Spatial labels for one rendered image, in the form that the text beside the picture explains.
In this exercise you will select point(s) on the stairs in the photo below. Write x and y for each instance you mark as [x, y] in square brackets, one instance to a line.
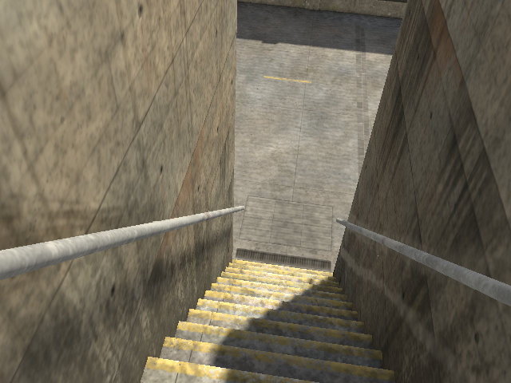
[263, 323]

